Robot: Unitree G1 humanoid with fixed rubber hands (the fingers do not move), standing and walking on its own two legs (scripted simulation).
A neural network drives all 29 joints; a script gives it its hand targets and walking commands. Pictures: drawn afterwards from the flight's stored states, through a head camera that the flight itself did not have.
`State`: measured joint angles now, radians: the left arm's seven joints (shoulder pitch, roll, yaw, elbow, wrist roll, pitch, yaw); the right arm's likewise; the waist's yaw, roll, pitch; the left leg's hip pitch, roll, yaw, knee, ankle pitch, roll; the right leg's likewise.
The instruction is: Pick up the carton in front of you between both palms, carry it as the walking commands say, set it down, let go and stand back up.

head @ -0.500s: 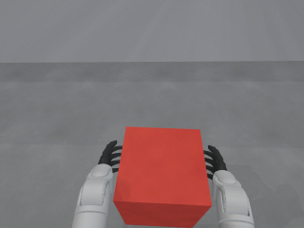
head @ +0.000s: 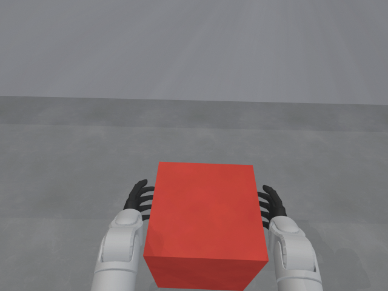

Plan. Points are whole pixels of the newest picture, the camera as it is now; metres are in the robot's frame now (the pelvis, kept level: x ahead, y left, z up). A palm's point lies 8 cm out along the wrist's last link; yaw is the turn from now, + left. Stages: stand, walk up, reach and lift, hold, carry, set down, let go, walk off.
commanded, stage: carry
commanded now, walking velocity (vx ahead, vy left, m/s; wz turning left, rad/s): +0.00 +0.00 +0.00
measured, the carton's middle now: (202, 229) +0.30 +0.00 -0.04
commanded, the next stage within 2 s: hold in 1.54 s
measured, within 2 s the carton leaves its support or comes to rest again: neither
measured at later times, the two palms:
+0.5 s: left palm (135, 222) +0.27 +0.14 +0.03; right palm (280, 230) +0.27 -0.16 +0.03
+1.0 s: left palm (131, 239) +0.23 +0.14 +0.04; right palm (287, 247) +0.23 -0.16 +0.04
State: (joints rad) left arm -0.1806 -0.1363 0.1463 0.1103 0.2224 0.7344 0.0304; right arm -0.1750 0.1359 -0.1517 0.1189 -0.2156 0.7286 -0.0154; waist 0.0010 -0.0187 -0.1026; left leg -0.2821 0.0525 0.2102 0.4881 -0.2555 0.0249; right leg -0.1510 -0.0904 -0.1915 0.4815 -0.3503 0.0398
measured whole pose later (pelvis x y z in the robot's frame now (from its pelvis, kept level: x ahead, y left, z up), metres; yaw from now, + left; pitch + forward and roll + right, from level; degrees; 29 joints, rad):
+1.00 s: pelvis -0.05 -0.01 +0.00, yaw +0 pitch +2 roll +0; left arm -0.18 -0.14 0.16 0.14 0.23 0.74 0.02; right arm -0.18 0.14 -0.15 0.14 -0.22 0.74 -0.02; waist 0.00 0.00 -0.09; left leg -0.32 0.08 0.20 0.49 -0.19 0.02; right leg -0.20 -0.07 -0.19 0.50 -0.32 0.00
